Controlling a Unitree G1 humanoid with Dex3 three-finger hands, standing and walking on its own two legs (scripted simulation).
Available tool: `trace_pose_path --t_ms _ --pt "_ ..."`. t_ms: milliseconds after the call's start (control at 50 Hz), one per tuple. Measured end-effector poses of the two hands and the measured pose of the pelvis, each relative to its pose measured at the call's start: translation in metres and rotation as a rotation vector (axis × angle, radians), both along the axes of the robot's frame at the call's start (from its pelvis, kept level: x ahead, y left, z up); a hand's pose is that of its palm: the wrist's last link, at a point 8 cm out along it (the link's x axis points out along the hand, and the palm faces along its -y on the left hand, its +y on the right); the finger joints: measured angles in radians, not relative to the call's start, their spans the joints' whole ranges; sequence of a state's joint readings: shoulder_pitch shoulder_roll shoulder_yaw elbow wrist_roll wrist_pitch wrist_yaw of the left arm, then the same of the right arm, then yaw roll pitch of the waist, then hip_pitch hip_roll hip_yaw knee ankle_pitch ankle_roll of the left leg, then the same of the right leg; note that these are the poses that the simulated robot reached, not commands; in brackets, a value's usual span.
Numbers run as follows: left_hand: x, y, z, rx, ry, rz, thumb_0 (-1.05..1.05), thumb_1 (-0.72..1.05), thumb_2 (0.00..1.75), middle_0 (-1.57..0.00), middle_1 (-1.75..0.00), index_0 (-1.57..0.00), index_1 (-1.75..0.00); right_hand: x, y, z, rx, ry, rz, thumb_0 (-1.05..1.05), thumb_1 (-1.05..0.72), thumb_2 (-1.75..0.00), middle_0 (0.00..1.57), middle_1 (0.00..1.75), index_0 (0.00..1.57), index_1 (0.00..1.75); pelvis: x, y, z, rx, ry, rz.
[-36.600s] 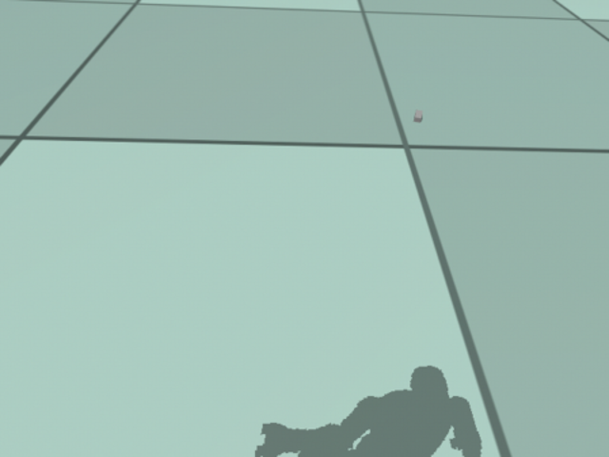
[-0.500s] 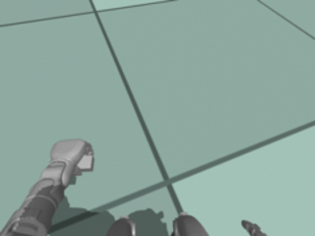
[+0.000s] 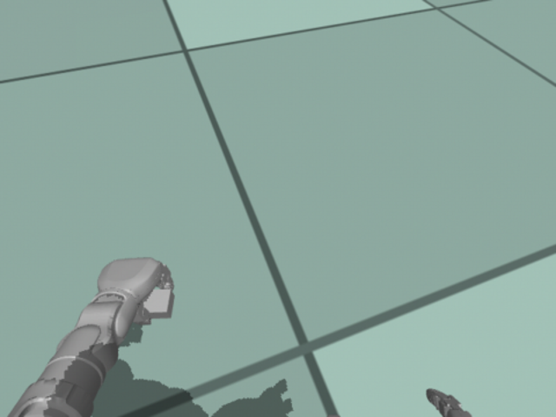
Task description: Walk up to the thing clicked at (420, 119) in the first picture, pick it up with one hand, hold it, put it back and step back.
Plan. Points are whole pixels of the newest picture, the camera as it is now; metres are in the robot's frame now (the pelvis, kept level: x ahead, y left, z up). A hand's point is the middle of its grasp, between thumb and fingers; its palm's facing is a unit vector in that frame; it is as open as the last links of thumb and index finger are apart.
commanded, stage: hold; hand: left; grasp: from above
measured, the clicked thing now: (144, 304) +0.32 +0.24 -0.10
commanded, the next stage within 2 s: crouch in 1.68 s
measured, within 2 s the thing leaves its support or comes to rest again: neither
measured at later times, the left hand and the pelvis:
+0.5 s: hand (134, 305) +0.29 +0.22 -0.03, palm faces -0.45 -0.03 -0.89, open 7.0 cm; pelvis +0.00 +0.00 +0.01, yaw +0 degrees
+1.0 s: hand (133, 318) +0.27 +0.21 -0.01, palm faces -0.45 -0.04 -0.89, open 7.0 cm; pelvis -0.02 -0.01 +0.02, yaw +0 degrees
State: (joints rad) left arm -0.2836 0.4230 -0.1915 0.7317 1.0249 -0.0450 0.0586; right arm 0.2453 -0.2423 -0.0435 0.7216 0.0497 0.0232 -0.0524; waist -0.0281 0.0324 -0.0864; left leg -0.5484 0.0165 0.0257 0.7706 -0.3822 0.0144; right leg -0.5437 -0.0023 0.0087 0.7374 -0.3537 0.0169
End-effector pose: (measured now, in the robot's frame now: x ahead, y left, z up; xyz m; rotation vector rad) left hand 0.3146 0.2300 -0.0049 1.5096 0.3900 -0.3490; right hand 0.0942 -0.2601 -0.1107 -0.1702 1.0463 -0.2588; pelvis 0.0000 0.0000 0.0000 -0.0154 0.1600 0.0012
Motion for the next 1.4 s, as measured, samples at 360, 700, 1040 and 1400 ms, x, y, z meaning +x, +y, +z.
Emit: trace_pose_path --t_ms 360,700,1040,1400 --pt "-0.008 -0.004 0.024 -0.007 0.010 -0.032 0.01 0.42 0.09 -1.01 -0.12 -1.04 -0.10 0.018 0.000 0.015 0.008 -0.057 0.003 0.01 -0.90 -0.89 0.20 0.30 0.20 0.30 0.003 0.001 0.009 0.005 -0.052 -0.009" --pt "-0.033 -0.011 0.038 -0.016 0.009 -0.037 0.01 0.43 0.09 -1.00 -0.13 -1.03 -0.11 0.016 0.002 0.021 0.023 -0.094 0.022 0.01 -0.90 -0.89 0.20 0.30 0.20 0.30 -0.012 -0.004 0.015 0.013 -0.100 -0.010" --pt "-0.044 -0.017 0.051 -0.022 -0.007 -0.039 0.01 0.44 0.09 -0.98 -0.15 -1.01 -0.13 0.017 0.000 0.028 0.026 -0.129 0.035 0.01 -0.91 -0.90 0.20 0.30 0.20 0.30 -0.021 -0.008 0.020 0.018 -0.137 -0.010" --pt "-0.042 -0.018 0.049 -0.024 0.013 -0.044 0.01 0.44 0.10 -0.97 -0.17 -1.00 -0.14 0.026 0.004 0.032 0.032 -0.130 0.038 0.01 -0.91 -0.90 0.20 0.30 0.20 0.30 -0.018 -0.008 0.024 0.019 -0.142 -0.011"
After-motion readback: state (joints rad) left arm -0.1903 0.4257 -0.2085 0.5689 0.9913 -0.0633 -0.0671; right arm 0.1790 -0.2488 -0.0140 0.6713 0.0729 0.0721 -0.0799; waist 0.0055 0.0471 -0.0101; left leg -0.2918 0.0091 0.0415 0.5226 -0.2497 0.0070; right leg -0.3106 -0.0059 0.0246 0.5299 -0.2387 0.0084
